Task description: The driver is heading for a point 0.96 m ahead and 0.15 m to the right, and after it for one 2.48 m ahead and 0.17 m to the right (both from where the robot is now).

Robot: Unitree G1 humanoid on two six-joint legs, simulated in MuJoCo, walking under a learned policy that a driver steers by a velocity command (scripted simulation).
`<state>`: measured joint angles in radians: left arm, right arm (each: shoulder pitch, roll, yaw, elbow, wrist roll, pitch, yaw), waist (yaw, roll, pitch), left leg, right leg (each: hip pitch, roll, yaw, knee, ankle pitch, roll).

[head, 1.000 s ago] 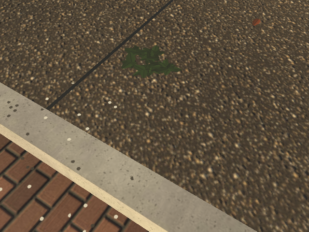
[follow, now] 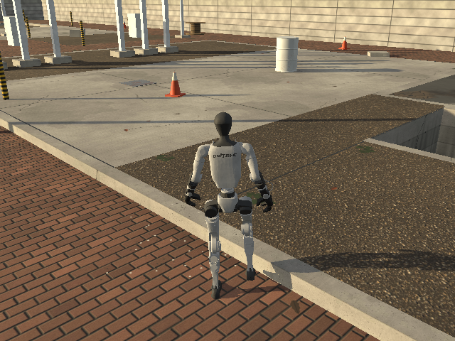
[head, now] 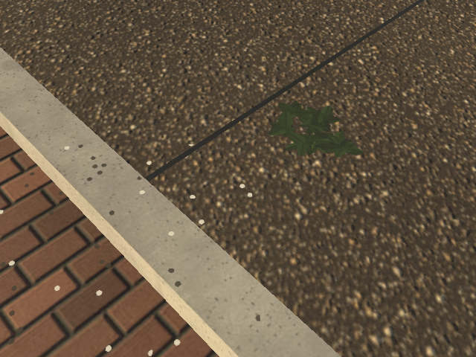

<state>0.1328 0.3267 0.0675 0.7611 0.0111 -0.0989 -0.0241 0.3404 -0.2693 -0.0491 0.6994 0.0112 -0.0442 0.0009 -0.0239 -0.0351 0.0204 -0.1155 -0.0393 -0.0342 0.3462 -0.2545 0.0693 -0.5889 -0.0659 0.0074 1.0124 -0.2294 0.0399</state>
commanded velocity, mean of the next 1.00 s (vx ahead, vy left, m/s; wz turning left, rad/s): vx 0.49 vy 0.00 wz -0.15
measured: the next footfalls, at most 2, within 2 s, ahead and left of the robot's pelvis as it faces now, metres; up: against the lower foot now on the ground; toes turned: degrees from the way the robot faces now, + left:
right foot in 0.26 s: +0.24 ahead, -0.11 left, +0.00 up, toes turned +8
left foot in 0.66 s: +0.50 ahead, +0.17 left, +0.00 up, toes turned +0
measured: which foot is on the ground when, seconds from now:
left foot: down 0.00-0.26, up 0.28-0.64, down 0.66-1.00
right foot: up 0.00-0.24, down 0.26-0.66, up 0.68-1.00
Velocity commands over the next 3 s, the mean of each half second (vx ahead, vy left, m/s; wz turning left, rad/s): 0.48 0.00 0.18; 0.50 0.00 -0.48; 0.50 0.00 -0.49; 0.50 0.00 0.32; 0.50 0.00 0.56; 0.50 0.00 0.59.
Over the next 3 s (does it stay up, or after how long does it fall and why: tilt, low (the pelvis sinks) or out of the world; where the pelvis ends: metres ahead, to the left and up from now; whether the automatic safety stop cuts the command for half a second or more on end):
stays up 1.51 -0.26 0.14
